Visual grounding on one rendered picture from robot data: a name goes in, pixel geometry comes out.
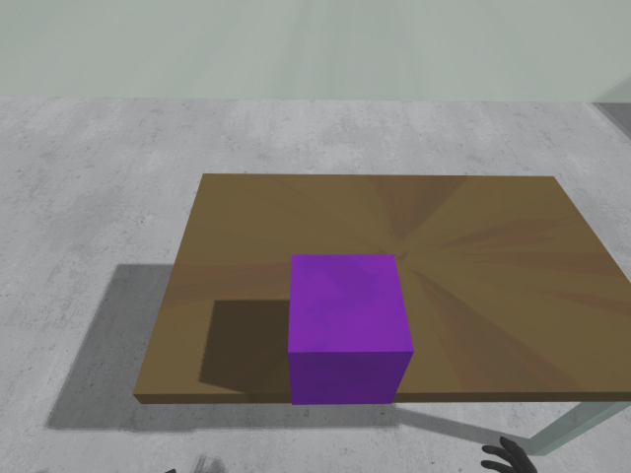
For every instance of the carton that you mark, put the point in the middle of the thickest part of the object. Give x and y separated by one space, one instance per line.
349 339

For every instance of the robot right hand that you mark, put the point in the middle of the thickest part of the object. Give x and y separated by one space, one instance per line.
512 453

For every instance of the table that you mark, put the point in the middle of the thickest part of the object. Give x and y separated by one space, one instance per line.
509 294

